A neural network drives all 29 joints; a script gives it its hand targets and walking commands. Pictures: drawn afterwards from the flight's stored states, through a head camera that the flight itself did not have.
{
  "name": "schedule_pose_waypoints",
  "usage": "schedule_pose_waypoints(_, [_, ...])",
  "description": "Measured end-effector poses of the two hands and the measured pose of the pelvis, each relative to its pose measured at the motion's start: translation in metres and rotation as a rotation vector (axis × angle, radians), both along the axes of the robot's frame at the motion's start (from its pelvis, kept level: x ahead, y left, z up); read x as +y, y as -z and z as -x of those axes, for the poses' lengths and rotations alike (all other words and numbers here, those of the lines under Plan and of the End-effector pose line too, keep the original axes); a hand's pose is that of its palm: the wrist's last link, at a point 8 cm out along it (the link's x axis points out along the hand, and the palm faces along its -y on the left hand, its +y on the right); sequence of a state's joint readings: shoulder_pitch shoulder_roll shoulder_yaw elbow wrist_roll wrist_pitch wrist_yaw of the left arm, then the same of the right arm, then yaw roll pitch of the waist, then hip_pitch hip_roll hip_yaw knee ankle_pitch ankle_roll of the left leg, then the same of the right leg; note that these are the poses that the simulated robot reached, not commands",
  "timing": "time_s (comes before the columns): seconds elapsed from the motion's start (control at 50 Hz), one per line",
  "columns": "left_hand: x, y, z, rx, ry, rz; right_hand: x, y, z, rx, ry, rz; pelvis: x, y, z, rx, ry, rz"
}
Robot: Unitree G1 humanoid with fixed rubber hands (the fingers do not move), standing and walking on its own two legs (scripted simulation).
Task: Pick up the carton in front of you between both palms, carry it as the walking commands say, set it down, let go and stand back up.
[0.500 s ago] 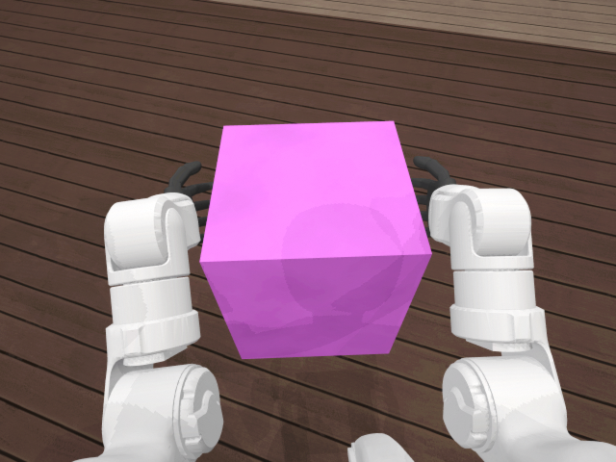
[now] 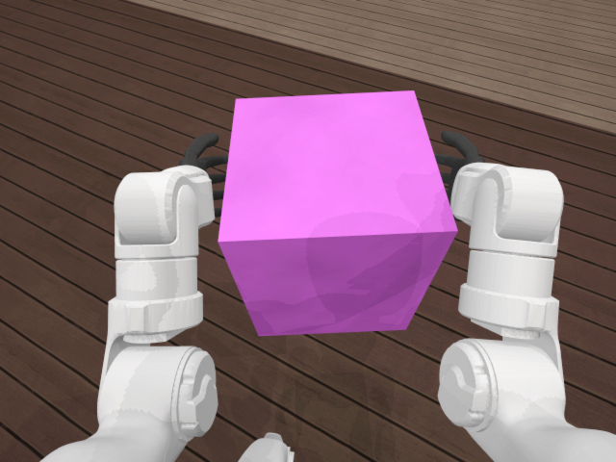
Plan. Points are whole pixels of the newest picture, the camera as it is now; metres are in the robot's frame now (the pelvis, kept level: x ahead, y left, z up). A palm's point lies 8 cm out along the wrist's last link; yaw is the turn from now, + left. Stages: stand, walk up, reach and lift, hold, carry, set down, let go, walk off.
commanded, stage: carry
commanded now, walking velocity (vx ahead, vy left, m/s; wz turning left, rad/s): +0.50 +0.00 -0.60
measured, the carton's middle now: (328, 225) +0.40 +0.05 +0.09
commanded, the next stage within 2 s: none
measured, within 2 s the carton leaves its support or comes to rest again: neither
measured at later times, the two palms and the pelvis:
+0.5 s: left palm (368, 39) +0.73 +0.02 +0.18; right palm (564, 90) +0.61 -0.26 +0.18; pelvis +0.31 +0.00 +0.01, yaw -19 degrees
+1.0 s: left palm out of the picture +1.02 -0.18 +0.24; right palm out of the picture +0.83 -0.42 +0.23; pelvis +0.62 -0.08 +0.07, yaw -35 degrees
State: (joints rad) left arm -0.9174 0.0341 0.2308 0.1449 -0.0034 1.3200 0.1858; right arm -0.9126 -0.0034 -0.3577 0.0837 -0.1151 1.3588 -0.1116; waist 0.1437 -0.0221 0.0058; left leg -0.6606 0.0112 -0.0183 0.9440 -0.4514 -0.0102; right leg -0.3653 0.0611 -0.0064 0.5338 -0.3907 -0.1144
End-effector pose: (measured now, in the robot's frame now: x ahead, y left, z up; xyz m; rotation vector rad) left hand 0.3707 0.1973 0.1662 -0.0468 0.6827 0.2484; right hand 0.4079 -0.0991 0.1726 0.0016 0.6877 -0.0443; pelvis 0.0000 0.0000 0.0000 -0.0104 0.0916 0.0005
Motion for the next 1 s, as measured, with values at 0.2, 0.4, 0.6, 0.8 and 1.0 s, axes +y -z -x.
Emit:
schedule_pose_waypoints(0.2, [-0.054, -0.011, -0.155, 0.059, 0.268, 0.011, -0.052, -0.003, -0.065, 0.061, 0.235, 0.058, 0.042, -0.007, -0.127, -0.016, 0.141, 0.01])
schedule_pose_waypoints(0.4, [-0.142, -0.026, -0.289, 0.01, 0.454, 0.048, -0.124, -0.023, -0.141, 0.013, 0.441, 0.064, 0.032, -0.016, -0.24, -0.009, 0.272, 0.038])
schedule_pose_waypoints(0.6, [-0.197, -0.004, -0.412, 0.043, 0.456, -0.011, -0.184, -0.001, -0.276, 0.047, 0.43, 0.023, -0.025, -0.015, -0.37, -0.041, 0.384, 0.068])
schedule_pose_waypoints(0.8, [-0.251, -0.048, -0.533, -0.001, 0.471, 0.012, -0.234, -0.042, -0.387, -0.006, 0.498, -0.019, -0.054, -0.053, -0.48, -0.014, 0.479, 0.006])
schedule_pose_waypoints(1.0, [-0.382, -0.073, -0.649, 0.048, 0.765, 0.013, -0.318, -0.058, -0.425, 0.055, 0.729, 0.035, -0.079, -0.074, -0.616, -0.033, 0.613, -0.028])
